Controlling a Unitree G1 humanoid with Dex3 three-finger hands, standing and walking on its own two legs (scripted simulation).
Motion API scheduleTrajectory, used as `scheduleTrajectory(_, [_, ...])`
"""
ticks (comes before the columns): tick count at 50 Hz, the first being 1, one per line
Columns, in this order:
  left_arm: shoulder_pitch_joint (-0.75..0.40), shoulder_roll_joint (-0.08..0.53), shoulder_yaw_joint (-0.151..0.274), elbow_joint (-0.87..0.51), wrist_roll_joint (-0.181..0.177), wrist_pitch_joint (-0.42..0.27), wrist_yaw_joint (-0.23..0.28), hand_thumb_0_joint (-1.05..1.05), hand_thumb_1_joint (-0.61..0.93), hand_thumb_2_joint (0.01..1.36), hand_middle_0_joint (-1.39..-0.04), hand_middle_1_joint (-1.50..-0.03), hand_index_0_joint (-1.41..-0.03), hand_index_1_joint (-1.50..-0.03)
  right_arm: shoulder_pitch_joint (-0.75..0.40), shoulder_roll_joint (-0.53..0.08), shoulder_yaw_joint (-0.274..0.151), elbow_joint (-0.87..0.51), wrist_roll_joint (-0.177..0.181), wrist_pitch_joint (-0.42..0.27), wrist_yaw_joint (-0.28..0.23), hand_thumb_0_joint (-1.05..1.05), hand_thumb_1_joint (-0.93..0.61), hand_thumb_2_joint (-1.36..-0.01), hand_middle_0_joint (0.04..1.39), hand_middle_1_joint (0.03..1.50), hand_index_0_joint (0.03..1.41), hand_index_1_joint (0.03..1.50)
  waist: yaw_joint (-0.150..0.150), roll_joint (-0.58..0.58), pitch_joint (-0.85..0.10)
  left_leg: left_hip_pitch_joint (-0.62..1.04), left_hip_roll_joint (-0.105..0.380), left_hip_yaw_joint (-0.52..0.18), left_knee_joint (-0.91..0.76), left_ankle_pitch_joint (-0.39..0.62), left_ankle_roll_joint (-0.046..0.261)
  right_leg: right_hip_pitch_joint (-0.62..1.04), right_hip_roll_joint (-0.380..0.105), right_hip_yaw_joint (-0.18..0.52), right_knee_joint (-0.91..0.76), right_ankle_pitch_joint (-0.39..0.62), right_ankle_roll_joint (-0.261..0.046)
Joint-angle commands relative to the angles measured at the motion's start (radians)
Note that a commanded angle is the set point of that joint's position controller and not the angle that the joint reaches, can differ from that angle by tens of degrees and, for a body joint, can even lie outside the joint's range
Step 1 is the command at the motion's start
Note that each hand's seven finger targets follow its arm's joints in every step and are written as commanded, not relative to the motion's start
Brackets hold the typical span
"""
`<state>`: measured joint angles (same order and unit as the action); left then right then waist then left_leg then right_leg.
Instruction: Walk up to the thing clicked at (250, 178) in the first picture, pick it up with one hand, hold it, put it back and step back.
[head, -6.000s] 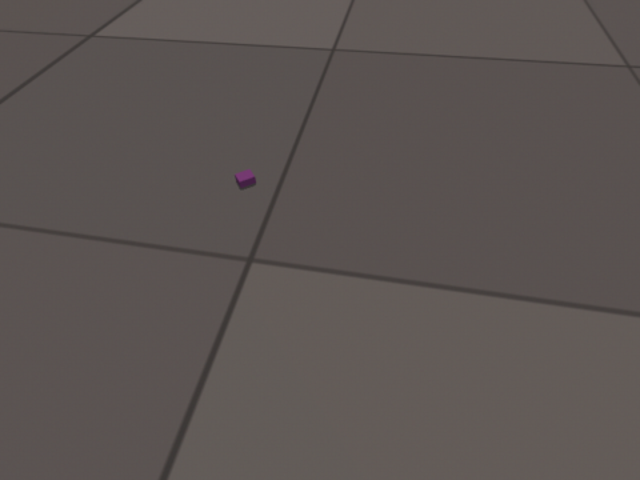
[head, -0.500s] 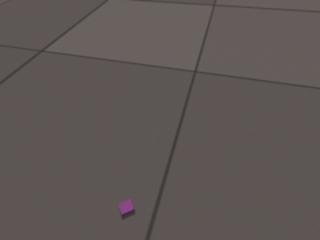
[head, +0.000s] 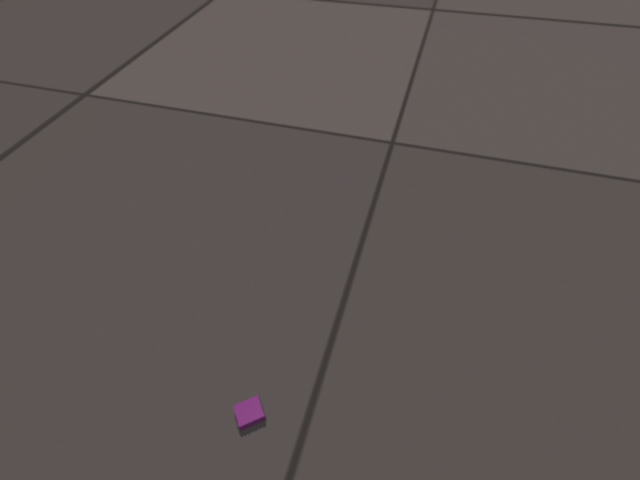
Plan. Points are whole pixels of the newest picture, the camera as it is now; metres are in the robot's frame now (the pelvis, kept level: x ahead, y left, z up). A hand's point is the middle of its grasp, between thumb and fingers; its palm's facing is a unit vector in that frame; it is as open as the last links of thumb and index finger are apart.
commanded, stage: stand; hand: left
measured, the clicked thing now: (249, 412) +0.44 +0.26 -0.76
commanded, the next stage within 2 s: none
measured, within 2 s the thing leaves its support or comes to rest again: neither
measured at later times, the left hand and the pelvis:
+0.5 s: hand out of the picture +0.08 +0.25 -0.16, palm faces -0.04 -0.94 -0.35, open 7.4 cm; pelvis +0.00 +0.00 +0.00, yaw +0 degrees
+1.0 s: hand out of the picture +0.08 +0.25 -0.16, palm faces -0.04 -0.94 -0.35, open 7.4 cm; pelvis +0.01 -0.01 +0.00, yaw +0 degrees
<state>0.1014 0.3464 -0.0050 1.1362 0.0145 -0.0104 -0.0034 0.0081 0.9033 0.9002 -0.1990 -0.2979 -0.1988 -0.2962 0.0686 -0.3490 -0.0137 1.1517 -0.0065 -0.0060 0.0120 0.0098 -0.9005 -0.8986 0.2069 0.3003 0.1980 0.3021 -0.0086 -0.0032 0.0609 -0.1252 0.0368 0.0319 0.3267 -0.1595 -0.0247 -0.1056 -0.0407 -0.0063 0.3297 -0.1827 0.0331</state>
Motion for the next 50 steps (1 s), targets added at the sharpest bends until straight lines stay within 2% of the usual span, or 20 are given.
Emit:
scheduleTrajectory(1, [-0.035, 0.224, 0.041, -0.061, -0.006, -0.021, 0.012, 0.0, 0.9, 0.9, -0.2, -0.3, -0.2, -0.3, -0.045, -0.21, -0.035, -0.06, 0.0, -0.017, -0.011, 0.0, -0.9, -0.9, 0.2, 0.3, 0.2, 0.3, 0.0, 0.005, -0.094, 0.049, 0.107, -0.084, -0.048, 0.113, 0.027, -0.021, -0.093, 0.073, -0.059, 0.11, -0.04])
scheduleTrajectory(7, [-0.037, 0.219, 0.04, -0.066, -0.005, -0.018, 0.011, 0.0, 0.9, 0.9, -0.2, -0.3, -0.2, -0.3, -0.039, -0.213, -0.035, -0.063, -0.001, -0.017, -0.012, 0.0, -0.9, -0.9, 0.2, 0.3, 0.2, 0.3, -0.001, 0.003, -0.095, 0.04, 0.107, -0.082, -0.044, 0.104, 0.03, -0.015, -0.095, 0.073, -0.059, 0.104, -0.044])
scheduleTrajectory(11, [-0.026, 0.222, 0.04, -0.062, -0.005, -0.018, 0.01, 0.0, 0.9, 0.9, -0.2, -0.3, -0.2, -0.3, -0.031, -0.21, -0.032, -0.06, 0.0, -0.013, -0.01, 0.0, -0.9, -0.9, 0.2, 0.3, 0.2, 0.3, 0.001, -0.012, -0.061, 0.019, 0.097, -0.085, -0.056, 0.047, 0.028, -0.034, -0.089, 0.075, -0.075, 0.06, -0.039])
scheduleTrajectory(14, [-0.033, 0.227, 0.042, -0.067, -0.007, -0.019, 0.011, 0.0, 0.9, 0.9, -0.2, -0.3, -0.2, -0.3, -0.02, -0.209, -0.031, -0.061, -0.003, -0.015, -0.009, 0.0, -0.9, -0.9, 0.2, 0.3, 0.2, 0.3, -0.001, -0.015, -0.066, 0.021, 0.099, -0.085, -0.053, 0.067, 0.027, -0.027, -0.091, 0.074, -0.072, 0.064, -0.041])
scheduleTrajectory(17, [-0.029, 0.224, 0.042, -0.071, -0.005, -0.019, 0.011, 0.0, 0.9, 0.9, -0.2, -0.3, -0.2, -0.3, -0.021, -0.219, -0.035, -0.063, -0.003, -0.018, -0.011, 0.0, -0.9, -0.9, 0.2, 0.3, 0.2, 0.3, 0.001, 0.004, -0.099, 0.046, 0.109, -0.084, -0.041, 0.12, 0.032, -0.01, -0.096, 0.075, -0.059, 0.121, -0.046])
scheduleTrajectory(21, [-0.026, 0.224, 0.042, -0.07, -0.005, -0.018, 0.011, 0.0, 0.9, 0.9, -0.2, -0.3, -0.2, -0.3, -0.027, -0.211, -0.032, -0.065, -0.002, -0.019, -0.012, 0.0, -0.9, -0.9, 0.2, 0.3, 0.2, 0.3, 0.004, -0.008, -0.085, 0.043, 0.109, -0.087, -0.048, 0.126, 0.028, -0.019, -0.09, 0.066, -0.053, 0.118, -0.044])
scheduleTrajectory(34, [-0.025, 0.224, 0.042, -0.073, -0.006, -0.015, 0.009, 0.0, 0.9, 0.9, -0.2, -0.3, -0.2, -0.3, -0.007, -0.215, -0.031, -0.065, -0.002, -0.017, -0.013, 0.0, -0.9, -0.9, 0.2, 0.3, 0.2, 0.3, 0.003, -0.001, -0.068, 0.023, 0.102, -0.081, -0.056, 0.067, 0.031, -0.022, -0.093, 0.077, -0.065, 0.075, -0.046])
scheduleTrajectory(39, [-0.03, 0.228, 0.044, -0.074, -0.005, -0.016, 0.011, 0.0, 0.9, 0.9, -0.2, -0.3, -0.2, -0.3, -0.014, -0.21, -0.029, -0.067, -0.003, -0.02, -0.014, 0.0, -0.9, -0.9, 0.2, 0.3, 0.2, 0.3, 0.004, 0.003, -0.078, 0.041, 0.11, -0.088, -0.056, 0.119, 0.029, -0.022, -0.091, 0.07, -0.049, 0.107, -0.047])
scheduleTrajectory(42, [-0.024, 0.231, 0.044, -0.074, -0.007, -0.016, 0.01, 0.0, 0.9, 0.9, -0.2, -0.3, -0.2, -0.3, -0.006, -0.208, -0.029, -0.068, -0.003, -0.02, -0.014, 0.0, -0.9, -0.9, 0.2, 0.3, 0.2, 0.3, 0.003, -0.012, -0.076, 0.044, 0.106, -0.085, -0.055, 0.126, 0.027, -0.024, -0.091, 0.071, -0.053, 0.109, -0.046])
scheduleTrajectory(45, [-0.027, 0.23, 0.044, -0.074, -0.005, -0.016, 0.01, 0.0, 0.9, 0.9, -0.2, -0.3, -0.2, -0.3, -0.006, -0.208, -0.029, -0.069, -0.003, -0.017, -0.014, 0.0, -0.9, -0.9, 0.2, 0.3, 0.2, 0.3, 0.001, -0.006, -0.072, 0.035, 0.103, -0.08, -0.053, 0.087, 0.028, -0.026, -0.093, 0.073, -0.057, 0.084, -0.047])
scheduleTrajectory(50, [-0.018, 0.225, 0.042, -0.075, -0.005, -0.017, 0.009, 0.0, 0.9, 0.9, -0.2, -0.3, -0.2, -0.3, -0.005, -0.215, -0.03, -0.069, -0.002, -0.018, -0.014, 0.0, -0.9, -0.9, 0.2, 0.3, 0.2, 0.3, 0.003, 0.002, -0.081, 0.045, 0.104, -0.079, -0.049, 0.105, 0.03, -0.024, -0.094, 0.076, -0.059, 0.115, -0.047])
